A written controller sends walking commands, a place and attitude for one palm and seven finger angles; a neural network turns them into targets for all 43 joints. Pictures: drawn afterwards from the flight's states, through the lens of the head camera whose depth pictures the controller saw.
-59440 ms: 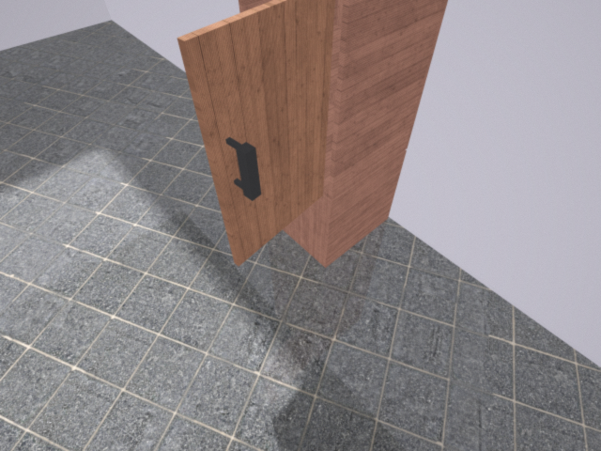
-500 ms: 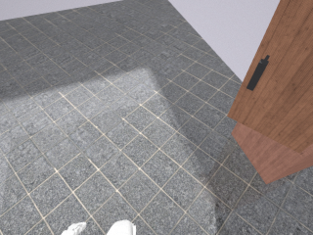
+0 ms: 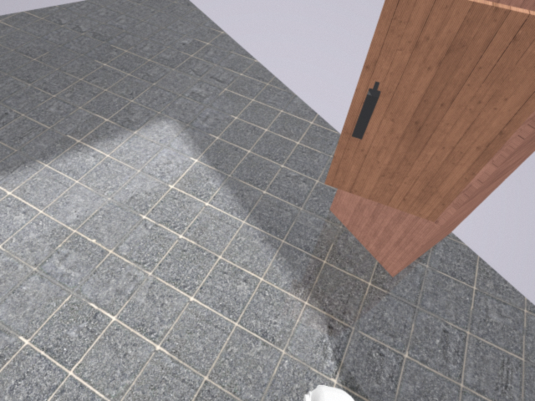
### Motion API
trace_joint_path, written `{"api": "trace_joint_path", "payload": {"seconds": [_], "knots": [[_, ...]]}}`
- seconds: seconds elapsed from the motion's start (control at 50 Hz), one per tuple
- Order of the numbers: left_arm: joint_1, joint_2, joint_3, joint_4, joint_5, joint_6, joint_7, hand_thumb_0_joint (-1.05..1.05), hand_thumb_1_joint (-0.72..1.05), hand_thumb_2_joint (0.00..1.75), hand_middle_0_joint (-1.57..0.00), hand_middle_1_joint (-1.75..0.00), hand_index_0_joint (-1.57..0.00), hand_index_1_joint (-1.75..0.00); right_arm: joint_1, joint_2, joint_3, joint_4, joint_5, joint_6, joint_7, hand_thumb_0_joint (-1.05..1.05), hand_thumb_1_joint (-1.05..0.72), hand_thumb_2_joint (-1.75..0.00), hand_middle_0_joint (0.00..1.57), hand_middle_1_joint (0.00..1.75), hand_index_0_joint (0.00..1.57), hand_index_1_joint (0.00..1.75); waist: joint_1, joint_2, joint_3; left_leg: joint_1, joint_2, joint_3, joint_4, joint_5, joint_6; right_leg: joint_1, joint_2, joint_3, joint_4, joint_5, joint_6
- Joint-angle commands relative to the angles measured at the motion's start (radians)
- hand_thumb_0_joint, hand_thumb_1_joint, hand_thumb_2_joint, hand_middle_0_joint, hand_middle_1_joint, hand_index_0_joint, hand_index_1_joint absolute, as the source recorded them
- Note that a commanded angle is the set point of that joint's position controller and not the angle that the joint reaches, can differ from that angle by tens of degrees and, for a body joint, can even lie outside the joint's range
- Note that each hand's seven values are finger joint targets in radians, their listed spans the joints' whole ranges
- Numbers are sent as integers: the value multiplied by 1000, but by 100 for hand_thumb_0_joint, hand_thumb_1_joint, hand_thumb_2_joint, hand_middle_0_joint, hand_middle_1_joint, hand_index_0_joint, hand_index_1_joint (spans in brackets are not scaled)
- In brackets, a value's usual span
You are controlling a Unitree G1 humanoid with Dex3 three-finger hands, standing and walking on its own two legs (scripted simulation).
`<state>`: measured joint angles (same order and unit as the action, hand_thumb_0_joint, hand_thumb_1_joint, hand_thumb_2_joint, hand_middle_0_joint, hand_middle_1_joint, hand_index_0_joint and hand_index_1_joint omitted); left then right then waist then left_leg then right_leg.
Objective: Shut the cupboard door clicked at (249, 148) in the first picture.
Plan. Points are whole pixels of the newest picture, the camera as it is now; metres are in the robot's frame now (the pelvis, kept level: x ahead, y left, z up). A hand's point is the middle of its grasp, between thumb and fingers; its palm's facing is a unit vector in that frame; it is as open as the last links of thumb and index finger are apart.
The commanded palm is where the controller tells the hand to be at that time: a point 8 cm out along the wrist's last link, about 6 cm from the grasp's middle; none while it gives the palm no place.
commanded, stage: turn to face it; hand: left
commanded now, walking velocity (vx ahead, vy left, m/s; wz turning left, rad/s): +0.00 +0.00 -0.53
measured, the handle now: (367, 109) +0.75 -0.18 -0.01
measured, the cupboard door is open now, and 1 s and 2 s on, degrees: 33 33 33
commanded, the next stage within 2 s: take the last steps up to it in 0.52 s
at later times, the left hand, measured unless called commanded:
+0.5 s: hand out of the picture +0.12 +0.13 -0.16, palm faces -0.17 -0.96 -0.22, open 7.3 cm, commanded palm none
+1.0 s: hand (224, 352) +0.21 +0.09 -0.17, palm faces -0.38 -0.90 -0.20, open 7.3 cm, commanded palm none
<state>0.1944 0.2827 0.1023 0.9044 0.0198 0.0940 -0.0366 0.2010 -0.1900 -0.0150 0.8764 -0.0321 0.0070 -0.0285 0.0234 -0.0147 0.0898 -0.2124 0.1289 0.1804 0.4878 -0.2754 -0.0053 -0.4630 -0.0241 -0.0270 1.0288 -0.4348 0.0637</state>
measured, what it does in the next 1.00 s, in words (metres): steps on the spot, turning right: right foot, then left foot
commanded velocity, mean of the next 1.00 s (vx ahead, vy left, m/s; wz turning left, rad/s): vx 0.12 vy -0.05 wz -0.25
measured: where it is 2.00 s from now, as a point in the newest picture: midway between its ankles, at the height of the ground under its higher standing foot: (323, 386)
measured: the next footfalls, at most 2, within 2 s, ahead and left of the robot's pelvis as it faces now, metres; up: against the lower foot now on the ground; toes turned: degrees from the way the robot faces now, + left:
right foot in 0.14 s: +0.03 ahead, -0.14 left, +0.00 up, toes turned -10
left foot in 0.60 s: +0.09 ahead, +0.08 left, +0.00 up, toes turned -11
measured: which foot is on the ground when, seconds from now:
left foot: down 0.00-0.14, up 0.16-0.58, down 0.60-1.00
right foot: up 0.00-0.12, down 0.14-0.60, up 0.62-1.00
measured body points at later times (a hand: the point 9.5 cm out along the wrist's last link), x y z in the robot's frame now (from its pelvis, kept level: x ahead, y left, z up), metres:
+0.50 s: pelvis +0.02 -0.04 +0.00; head +0.05 -0.05 +0.45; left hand +0.13 +0.18 -0.15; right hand +0.02 -0.31 -0.15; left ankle +0.03 +0.10 -0.70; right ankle -0.01 -0.14 -0.74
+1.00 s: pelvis +0.06 -0.07 +0.00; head +0.09 -0.08 +0.44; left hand +0.23 +0.14 -0.15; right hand -0.07 -0.29 -0.15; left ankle +0.05 +0.09 -0.74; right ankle +0.04 -0.20 -0.73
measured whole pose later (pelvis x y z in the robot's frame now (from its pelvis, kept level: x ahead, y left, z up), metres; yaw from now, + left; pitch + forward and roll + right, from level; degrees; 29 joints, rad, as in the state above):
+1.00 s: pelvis +0.06 -0.07 +0.00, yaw -21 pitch +1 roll -1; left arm 0.17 0.24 0.07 0.98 0.03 0.05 -0.05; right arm 0.37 -0.21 -0.04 1.04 -0.05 -0.02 -0.02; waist -0.05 0.02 0.04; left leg -0.11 0.14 0.15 0.45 -0.34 -0.06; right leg -0.36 -0.03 -0.07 0.64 -0.33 0.00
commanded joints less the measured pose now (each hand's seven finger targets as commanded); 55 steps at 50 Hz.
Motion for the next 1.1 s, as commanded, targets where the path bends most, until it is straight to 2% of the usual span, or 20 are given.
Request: {"api": "trace_joint_path", "payload": {"seconds": [0.0, 0.06, 0.1, 0.12, 0.14, 0.18, 0.28, 0.44, 0.52, 0.54, 0.58, 0.62, 0.7, 0.84, 0.96, 0.98, 1.0, 1.02, 1.04, 1.08], "knots": [[-75, 13, -6, -108, 0, -36, -7, 0, 90, 90, -20, -30, -20, -30, 69, -234, -74, -25, 1, -5, -7, 0, -90, -90, 20, 30, 20, 30, -63, 241, -113, 132, 226, -99, -93, 465, 126, 14, 0, -57, -174, -8, -13], [-30, 21, -7, -97, -2, -47, -3, 0, 90, 90, -20, -30, -20, -30, 40, -252, -83, -22, 2, -2, 0, 0, -90, -90, 20, 30, 20, 30, -35, 252, -133, 92, 233, -77, -21, 424, 99, 138, 14, -73, -367, 60, -41], [91, 80, 6, -57, 4, -59, 5, 0, 90, 90, -20, -30, -20, -30, 10, -235, -83, -31, 15, 2, 6, 0, -90, -90, 20, 30, 20, 30, 29, 101, -170, -59, 166, -10, 164, 228, 16, 375, -20, -21, -591, 298, -71], [138, 194, 24, -41, 15, -76, 19, 0, 90, 90, -20, -30, -20, -30, 5, -147, -62, -62, 23, 5, 11, 0, -90, -90, 20, 30, 20, 30, 57, -245, -173, -297, 18, 48, 394, -215, -51, 513, -265, 312, -702, 534, -157], [176, 240, 29, -28, 0, -76, 35, 0, 90, 90, -20, -30, -20, -30, -48, -142, -54, -96, 18, 18, 7, 0, -90, -90, 20, 30, 20, 30, 78, -301, -155, -378, -48, -60, 586, -395, -62, 441, -384, 453, -692, 786, -257], [81, 186, 21, -51, 3, -76, 52, 0, 90, 90, -20, -30, -20, -30, -36, -144, -54, -64, 20, 29, 0, 0, -90, -90, 20, 30, 20, 30, 27, -245, -113, -434, -19, -187, 707, -276, -52, 361, -325, 399, -732, 525, -285], [-11, 106, -10, -74, 0, -88, 51, 0, 90, 90, -20, -30, -20, -30, 36, -133, -54, 3, 11, 30, 16, 0, -90, -90, 20, 30, 20, 30, -36, -127, -132, -325, -34, -172, 624, -73, -74, 300, -190, 206, -703, 536, -222], [51, 113, 2, -30, 10, -88, 55, 0, 90, 90, -20, -30, -20, -30, -7, -107, -42, -5, 21, 17, 5, 0, -90, -90, 20, 30, 20, 30, -1, -104, -142, -269, -69, -160, 337, -153, -71, 374, -220, 302, -674, 604, -279], [16, 104, 3, -22, 1, -78, 55, 0, 90, 90, -20, -30, -20, -30, 69, -94, -37, 29, 24, 7, -6, 0, -90, -90, 20, 30, 20, 30, -39, -120, -134, -53, -100, -145, 53, 8, -54, 258, -166, 302, -611, 575, -221], [3, 85, -2, -16, -3, -76, 55, 0, 90, 90, -20, -30, -20, -30, 104, -105, -38, 44, 26, -1, -7, 0, -90, -90, 20, 30, 20, 30, -59, -87, -130, 63, -84, -154, -64, 111, -47, 176, -136, 281, -573, 494, -182], [56, -4, -19, -29, -17, -69, 48, 0, 90, 90, -20, -30, -20, -30, 123, -227, -51, 42, 9, -17, -14, 0, -90, -90, 20, 30, 20, 30, -39, 271, -157, 165, 212, -449, -165, 366, 83, 34, 58, 97, -365, 77, -77], [17, 14, -16, -25, -2, -56, 43, 0, 90, 90, -20, -30, -20, -30, 99, -211, -43, 36, -6, -9, -26, 0, -90, -90, 20, 30, 20, 30, -49, 205, -76, 45, 271, -460, -222, 332, 174, 18, 41, 90, -95, -117, -60], [3, 16, -7, -10, 10, -56, 10, 0, 90, 90, -20, -30, -20, -30, 115, -181, -37, 41, -8, -24, -25, 0, -90, -90, 20, 30, 20, 30, -49, 172, -59, 119, 202, -350, -245, 167, 134, -118, 12, 65, 61, 5, -48], [-103, -20, -29, -25, 10, -74, -16, 0, 90, 90, -20, -30, -20, -30, 232, -186, -60, 107, -9, -45, -18, 0, -90, -90, 20, 30, 20, 30, -100, 179, -61, 237, 209, -244, -231, 249, 137, -125, -23, -7, -167, 70, -44], [22, -4, -19, 32, 8, -89, -22, 0, 90, 90, -20, -30, -20, -30, 142, -211, -66, 117, -7, -37, -1, 0, -90, -90, 20, 30, 20, 30, -12, 162, -64, -16, 160, -159, -119, 55, 82, 282, 33, -89, -522, 187, -74], [122, 33, -9, 71, 10, -99, -14, 0, 90, 90, -20, -30, -20, -30, 134, -192, -63, 115, 1, -38, 5, 0, -90, -90, 20, 30, 20, 30, 36, 73, -99, -111, 97, -104, 13, 37, 48, 451, 21, -58, -597, 201, -93], [249, 128, 10, 113, 15, -113, 1, 0, 90, 90, -20, -30, -20, -30, 113, -130, -47, 95, 16, -41, 16, 0, -90, -90, 20, 30, 20, 30, 96, -156, -151, -313, -10, 8, 270, -105, 4, 641, -175, 189, -694, 20, -165], [307, 190, 18, 137, 4, -116, 18, 0, 90, 90, -20, -30, -20, -30, 44, -88, -33, 51, 17, -40, 17, 0, -90, -90, 20, 30, 20, 30, 117, -317, -133, -447, -83, -35, 514, -390, -4, 613, -351, 483, -827, -26, -251], [272, 169, 8, 128, -3, -110, 31, 0, 90, 90, -20, -30, -20, -30, 20, -120, -41, 46, 13, -29, 20, 0, -90, -90, 20, 30, 20, 30, 98, -207, -56, -462, -43, -126, 608, -347, 9, 497, -367, 461, -879, -111, -279], [125, 104, -6, 95, 0, -115, 38, 0, 90, 90, -20, -30, -20, -30, 58, -107, -49, 86, 6, -27, 20, 0, -90, -90, 20, 30, 20, 30, 30, -225, 2, -455, -4, -151, 661, -202, 7, 355, -312, 396, -893, -183, -278]]}}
